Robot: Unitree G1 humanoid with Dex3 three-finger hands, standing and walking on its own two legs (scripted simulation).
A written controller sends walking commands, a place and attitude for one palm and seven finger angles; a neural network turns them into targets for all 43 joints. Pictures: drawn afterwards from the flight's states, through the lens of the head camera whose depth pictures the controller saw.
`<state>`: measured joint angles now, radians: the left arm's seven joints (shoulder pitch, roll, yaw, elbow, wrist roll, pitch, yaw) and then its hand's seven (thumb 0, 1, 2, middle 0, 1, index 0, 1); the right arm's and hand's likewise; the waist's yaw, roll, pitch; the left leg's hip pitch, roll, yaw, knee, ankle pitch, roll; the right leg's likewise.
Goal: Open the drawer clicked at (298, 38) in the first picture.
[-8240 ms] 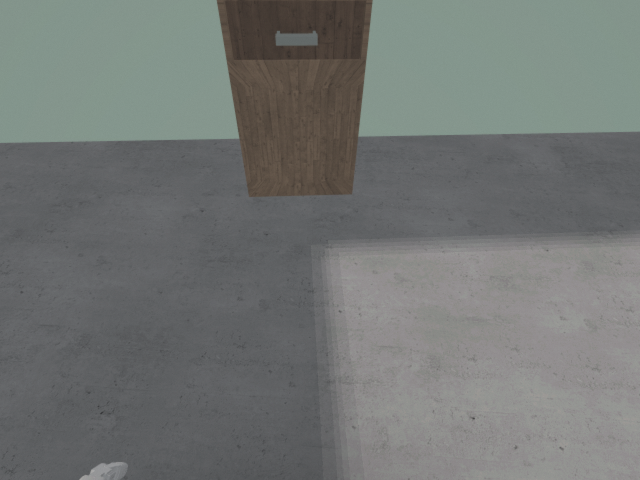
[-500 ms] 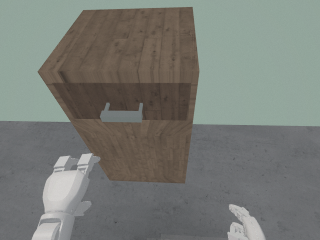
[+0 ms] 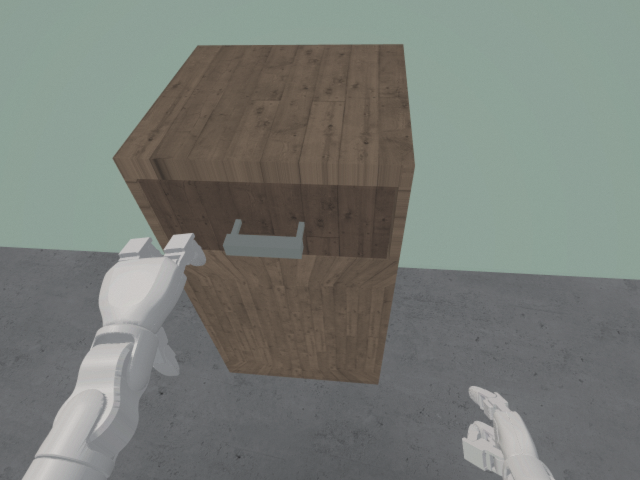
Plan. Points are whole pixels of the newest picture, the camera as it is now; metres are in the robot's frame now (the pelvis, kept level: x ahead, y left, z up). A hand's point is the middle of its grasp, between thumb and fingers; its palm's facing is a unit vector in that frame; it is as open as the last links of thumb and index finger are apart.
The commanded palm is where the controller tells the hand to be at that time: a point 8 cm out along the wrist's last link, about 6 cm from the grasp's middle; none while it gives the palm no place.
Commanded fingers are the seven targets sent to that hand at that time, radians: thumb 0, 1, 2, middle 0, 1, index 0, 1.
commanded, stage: raise the hand with hooked fingers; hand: left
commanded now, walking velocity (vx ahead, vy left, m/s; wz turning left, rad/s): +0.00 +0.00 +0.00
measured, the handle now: (266, 236) +0.50 +0.18 -0.03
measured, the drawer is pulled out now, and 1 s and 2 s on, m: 0.00 0.00 0.00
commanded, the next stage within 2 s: move the hooked fingers above the handle in 0.50 s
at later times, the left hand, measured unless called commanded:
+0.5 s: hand (160, 298) +0.29 +0.25 +0.07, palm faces +0.05 -0.09 -0.99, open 13.8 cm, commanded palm +0.27 +0.25 +0.14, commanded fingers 0.00 -0.50 0.30 -0.30 -1.20 -0.30 -1.20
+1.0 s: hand (192, 287) +0.32 +0.22 +0.06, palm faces +0.02 -0.07 -1.00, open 13.8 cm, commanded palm +0.31 +0.22 +0.12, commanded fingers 0.00 -0.50 0.30 -0.30 -1.20 -0.30 -1.20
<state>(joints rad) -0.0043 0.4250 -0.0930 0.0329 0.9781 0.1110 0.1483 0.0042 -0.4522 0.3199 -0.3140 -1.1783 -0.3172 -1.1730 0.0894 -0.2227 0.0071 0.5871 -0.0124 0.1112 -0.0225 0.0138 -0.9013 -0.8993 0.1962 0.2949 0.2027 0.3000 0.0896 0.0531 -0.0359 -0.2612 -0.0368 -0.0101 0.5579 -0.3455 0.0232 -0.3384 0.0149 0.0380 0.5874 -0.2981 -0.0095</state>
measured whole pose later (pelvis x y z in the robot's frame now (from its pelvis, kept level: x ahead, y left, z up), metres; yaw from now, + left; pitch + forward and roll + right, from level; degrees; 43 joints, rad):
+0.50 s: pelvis -0.01 +0.01 +0.00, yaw +0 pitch +4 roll +0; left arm -0.07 0.46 -0.05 0.09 0.95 -0.01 0.13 0.00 -0.49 0.30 -0.32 -1.20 -0.32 -1.20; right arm 0.18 -0.25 -0.03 0.64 0.00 0.11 -0.02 0.02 -0.90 -0.90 0.20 0.29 0.20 0.30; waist 0.08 0.06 -0.01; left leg -0.27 -0.05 -0.01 0.52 -0.31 0.03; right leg -0.34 0.00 0.04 0.54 -0.26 0.00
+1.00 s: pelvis -0.01 -0.01 +0.00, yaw +1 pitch +4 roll +1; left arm -0.23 0.42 -0.13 0.27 0.99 0.01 0.14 0.00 -0.49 0.30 -0.32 -1.20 -0.32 -1.20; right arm 0.15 -0.23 -0.01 0.63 0.00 0.10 -0.03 0.01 -0.90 -0.90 0.20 0.30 0.20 0.30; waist 0.08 0.05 -0.04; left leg -0.31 -0.04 -0.02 0.54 -0.31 0.01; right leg -0.38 0.01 0.03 0.57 -0.27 -0.02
